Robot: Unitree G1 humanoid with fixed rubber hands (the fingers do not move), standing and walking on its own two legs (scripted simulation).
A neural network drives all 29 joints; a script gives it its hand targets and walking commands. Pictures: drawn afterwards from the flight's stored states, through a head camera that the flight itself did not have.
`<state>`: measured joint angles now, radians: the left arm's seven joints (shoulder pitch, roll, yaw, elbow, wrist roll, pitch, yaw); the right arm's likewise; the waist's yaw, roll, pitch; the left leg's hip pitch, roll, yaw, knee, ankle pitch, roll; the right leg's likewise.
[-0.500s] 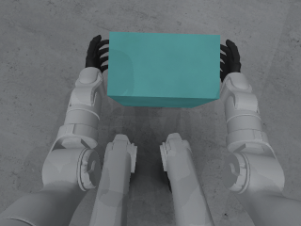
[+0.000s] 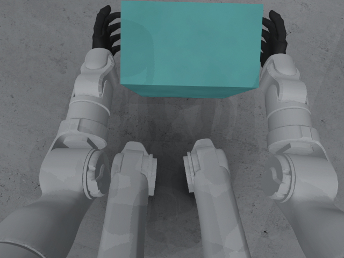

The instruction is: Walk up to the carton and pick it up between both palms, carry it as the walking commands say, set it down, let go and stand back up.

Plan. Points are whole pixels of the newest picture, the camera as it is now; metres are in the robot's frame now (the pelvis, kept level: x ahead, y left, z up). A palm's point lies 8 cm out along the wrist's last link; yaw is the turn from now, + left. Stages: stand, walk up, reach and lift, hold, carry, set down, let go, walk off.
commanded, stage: set down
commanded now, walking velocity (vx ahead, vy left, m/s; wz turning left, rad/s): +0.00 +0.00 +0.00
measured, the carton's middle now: (185, 63) +0.50 -0.05 -0.21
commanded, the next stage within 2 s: none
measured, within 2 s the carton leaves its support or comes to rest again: rests again in 1.02 s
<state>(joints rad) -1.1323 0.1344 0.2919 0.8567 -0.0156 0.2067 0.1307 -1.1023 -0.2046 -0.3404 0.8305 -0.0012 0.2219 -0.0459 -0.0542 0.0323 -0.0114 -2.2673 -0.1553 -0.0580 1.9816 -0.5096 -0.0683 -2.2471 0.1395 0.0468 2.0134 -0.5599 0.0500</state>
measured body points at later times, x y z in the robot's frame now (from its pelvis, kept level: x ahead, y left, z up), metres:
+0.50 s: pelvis +0.00 +0.00 -0.03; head +0.33 -0.02 +0.27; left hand +0.53 +0.12 -0.18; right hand +0.51 -0.23 -0.18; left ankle +0.12 +0.12 -0.38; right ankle +0.10 -0.11 -0.38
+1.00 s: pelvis +0.00 +0.00 -0.04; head +0.34 -0.02 +0.25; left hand +0.53 +0.12 -0.21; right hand +0.50 -0.22 -0.20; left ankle +0.12 +0.12 -0.38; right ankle +0.10 -0.11 -0.38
